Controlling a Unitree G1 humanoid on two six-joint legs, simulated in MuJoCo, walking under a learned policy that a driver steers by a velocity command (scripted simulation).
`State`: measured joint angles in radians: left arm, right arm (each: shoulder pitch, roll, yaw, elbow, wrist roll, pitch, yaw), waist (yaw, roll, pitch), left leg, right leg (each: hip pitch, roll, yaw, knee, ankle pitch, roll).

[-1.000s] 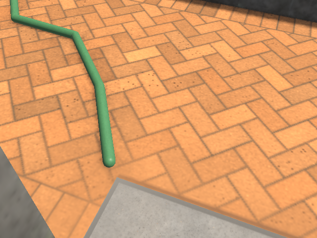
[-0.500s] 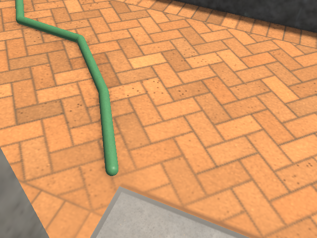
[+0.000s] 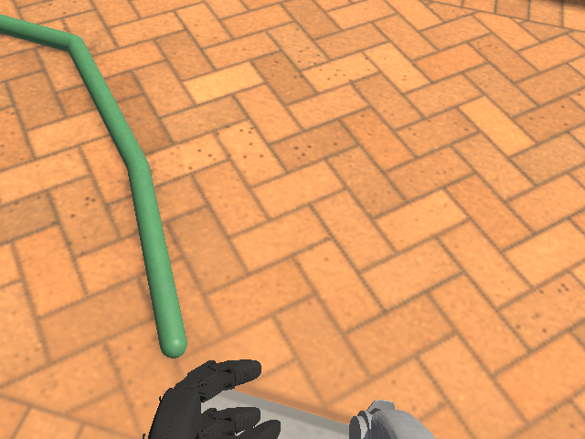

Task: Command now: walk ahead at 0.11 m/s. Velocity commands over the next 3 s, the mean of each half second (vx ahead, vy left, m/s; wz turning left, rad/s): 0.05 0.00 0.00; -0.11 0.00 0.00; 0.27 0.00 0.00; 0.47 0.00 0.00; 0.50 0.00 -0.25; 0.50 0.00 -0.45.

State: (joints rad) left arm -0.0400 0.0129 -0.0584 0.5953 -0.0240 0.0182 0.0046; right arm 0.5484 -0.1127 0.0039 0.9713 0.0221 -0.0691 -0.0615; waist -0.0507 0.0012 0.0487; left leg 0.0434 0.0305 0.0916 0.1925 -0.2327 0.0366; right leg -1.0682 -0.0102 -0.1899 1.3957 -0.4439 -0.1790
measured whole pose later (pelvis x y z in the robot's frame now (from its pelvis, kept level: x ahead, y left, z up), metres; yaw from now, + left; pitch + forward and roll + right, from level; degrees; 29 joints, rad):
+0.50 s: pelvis +0.14 -0.04 +0.15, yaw +0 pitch +1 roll +1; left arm 0.38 0.15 0.04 0.77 0.00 -0.05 0.05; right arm 0.22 -0.16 -0.04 0.81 0.01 0.03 -0.02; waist 0.04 0.04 0.02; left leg -0.54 0.03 -0.04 0.82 -0.23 -0.02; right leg -0.23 0.07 -0.12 0.37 -0.17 -0.13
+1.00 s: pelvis +0.13 +0.00 +0.13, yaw +0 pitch +0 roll -1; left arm 0.27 0.25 0.08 0.71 0.02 0.05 0.05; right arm 0.28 -0.24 -0.07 0.78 0.00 0.05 -0.06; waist 0.00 0.00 0.04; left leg -0.37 0.00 -0.02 0.73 -0.40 0.05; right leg -0.32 0.05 -0.13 0.58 -0.27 -0.11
